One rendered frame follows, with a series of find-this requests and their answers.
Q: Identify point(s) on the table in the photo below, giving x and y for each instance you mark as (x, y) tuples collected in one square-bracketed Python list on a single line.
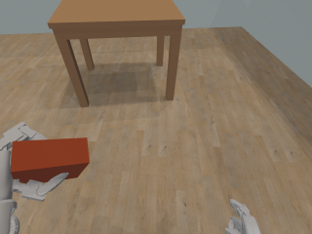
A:
[(98, 19)]

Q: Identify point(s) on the left robot forearm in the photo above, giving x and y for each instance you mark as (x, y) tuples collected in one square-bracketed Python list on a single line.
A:
[(9, 223)]

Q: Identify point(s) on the right robot hand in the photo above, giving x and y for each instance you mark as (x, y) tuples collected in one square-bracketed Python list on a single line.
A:
[(247, 224)]

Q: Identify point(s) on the left robot hand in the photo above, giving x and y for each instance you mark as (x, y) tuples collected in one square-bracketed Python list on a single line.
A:
[(33, 189)]

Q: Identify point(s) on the sponge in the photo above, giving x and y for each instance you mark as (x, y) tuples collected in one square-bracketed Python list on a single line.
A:
[(43, 159)]

